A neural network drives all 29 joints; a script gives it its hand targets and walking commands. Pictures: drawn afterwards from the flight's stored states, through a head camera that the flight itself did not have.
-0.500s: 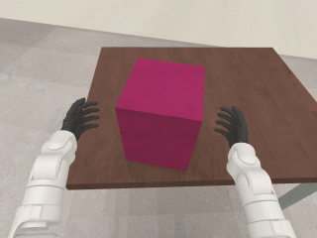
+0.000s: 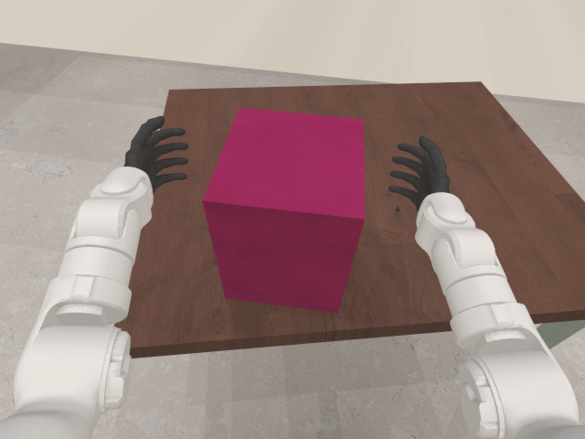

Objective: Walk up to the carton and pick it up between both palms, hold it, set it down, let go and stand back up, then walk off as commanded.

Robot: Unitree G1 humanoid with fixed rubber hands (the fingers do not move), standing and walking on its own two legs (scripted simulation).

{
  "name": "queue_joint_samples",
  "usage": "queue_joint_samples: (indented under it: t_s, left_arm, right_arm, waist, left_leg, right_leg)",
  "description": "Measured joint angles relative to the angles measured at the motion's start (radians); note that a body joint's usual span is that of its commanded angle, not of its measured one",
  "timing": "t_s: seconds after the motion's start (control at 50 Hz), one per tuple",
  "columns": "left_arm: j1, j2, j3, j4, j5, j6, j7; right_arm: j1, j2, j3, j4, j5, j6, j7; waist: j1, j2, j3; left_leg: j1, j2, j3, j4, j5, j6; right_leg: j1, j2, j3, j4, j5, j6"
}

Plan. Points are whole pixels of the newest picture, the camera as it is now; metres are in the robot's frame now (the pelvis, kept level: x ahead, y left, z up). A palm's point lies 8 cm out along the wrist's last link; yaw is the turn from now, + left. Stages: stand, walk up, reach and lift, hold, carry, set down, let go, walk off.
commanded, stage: reach and lift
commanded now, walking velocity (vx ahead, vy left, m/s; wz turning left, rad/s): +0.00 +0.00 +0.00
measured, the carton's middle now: (290, 214) +0.46 -0.03 +0.03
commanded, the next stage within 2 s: none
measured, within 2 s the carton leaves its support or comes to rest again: neither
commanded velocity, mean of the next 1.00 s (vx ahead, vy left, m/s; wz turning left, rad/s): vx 0.00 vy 0.00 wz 0.00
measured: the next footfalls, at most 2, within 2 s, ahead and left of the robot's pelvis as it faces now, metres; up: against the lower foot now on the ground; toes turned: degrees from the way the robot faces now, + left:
none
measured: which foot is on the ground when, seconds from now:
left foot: down 0.00-1.00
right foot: down 0.00-1.00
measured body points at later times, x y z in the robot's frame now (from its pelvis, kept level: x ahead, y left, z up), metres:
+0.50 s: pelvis +0.00 -0.01 +0.00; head +0.03 +0.01 +0.45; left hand +0.50 +0.16 +0.19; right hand +0.45 -0.20 +0.17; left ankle -0.02 +0.11 -0.75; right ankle +0.03 -0.14 -0.75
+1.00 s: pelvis +0.00 -0.01 -0.01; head +0.05 +0.02 +0.44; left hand +0.48 +0.15 +0.08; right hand +0.43 -0.19 +0.08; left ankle -0.02 +0.11 -0.75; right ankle +0.03 -0.14 -0.75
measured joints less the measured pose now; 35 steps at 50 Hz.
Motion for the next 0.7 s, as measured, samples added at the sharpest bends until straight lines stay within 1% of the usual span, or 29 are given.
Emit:
queue_joint_samples:
  t_s: [0.2, 0.44, 0.58, 0.7]
  left_arm:
    - [-0.137, 0.025, -0.011, 0.185, -0.004, -0.054, -0.006]
    - [-0.303, 0.040, -0.062, 0.417, -0.034, -0.137, 0.007]
    - [-0.374, 0.028, -0.078, 0.552, -0.020, -0.189, 0.005]
    - [-0.366, 0.005, -0.080, 0.649, -0.006, -0.272, 0.006]
  right_arm:
    - [-0.139, 0.007, 0.003, 0.131, 0.011, -0.019, -0.029]
    - [-0.301, 0.009, 0.001, 0.315, 0.026, -0.044, -0.045]
    - [-0.364, 0.014, 0.012, 0.416, 0.030, -0.075, -0.050]
    - [-0.354, 0.031, 0.006, 0.483, 0.006, -0.128, -0.044]
  waist:
    - [-0.021, 0.001, -0.027]
    - [-0.048, 0.001, -0.079]
    - [-0.054, 0.001, -0.095]
    - [-0.048, -0.003, -0.098]
  left_leg:
    - [-0.041, 0.007, -0.023, 0.002, 0.004, -0.011]
    - [-0.118, 0.011, -0.036, 0.023, 0.004, -0.016]
    - [-0.132, 0.013, -0.033, 0.033, 0.000, -0.016]
    - [-0.147, 0.012, -0.029, 0.039, 0.000, -0.014]
  right_leg:
    - [-0.032, 0.006, -0.022, -0.001, -0.002, -0.009]
    - [-0.097, 0.009, -0.035, 0.006, 0.002, -0.014]
    - [-0.108, 0.012, -0.032, 0.003, 0.005, -0.013]
    - [-0.125, 0.011, -0.027, 0.011, 0.006, -0.013]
